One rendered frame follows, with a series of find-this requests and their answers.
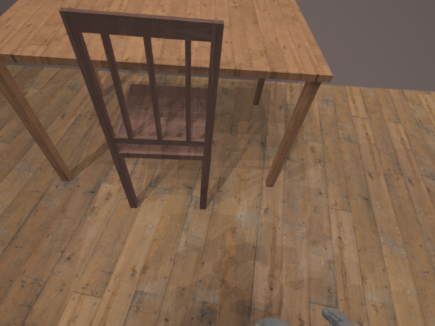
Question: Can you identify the right robot hand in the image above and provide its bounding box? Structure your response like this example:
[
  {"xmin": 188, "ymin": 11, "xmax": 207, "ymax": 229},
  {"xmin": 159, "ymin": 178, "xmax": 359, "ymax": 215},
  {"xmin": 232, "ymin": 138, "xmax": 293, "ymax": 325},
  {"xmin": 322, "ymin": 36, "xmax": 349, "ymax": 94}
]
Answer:
[{"xmin": 321, "ymin": 308, "xmax": 357, "ymax": 326}]

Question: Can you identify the chair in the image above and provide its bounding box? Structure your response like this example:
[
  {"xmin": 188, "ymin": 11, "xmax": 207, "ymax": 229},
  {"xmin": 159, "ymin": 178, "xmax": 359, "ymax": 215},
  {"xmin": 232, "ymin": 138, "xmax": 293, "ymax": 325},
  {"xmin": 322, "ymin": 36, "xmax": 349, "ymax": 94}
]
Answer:
[{"xmin": 59, "ymin": 7, "xmax": 224, "ymax": 209}]

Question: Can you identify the table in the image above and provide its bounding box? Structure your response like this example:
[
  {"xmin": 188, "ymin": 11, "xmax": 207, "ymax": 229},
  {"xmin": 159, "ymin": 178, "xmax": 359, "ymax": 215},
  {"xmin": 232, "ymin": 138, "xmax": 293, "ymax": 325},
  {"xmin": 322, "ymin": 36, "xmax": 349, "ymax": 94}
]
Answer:
[{"xmin": 0, "ymin": 0, "xmax": 333, "ymax": 187}]

